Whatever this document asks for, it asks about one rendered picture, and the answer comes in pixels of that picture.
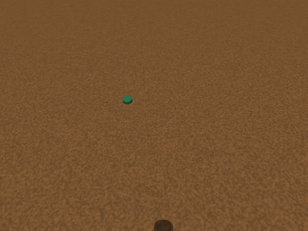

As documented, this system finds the tin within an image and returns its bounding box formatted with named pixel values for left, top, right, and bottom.
left=123, top=96, right=132, bottom=104

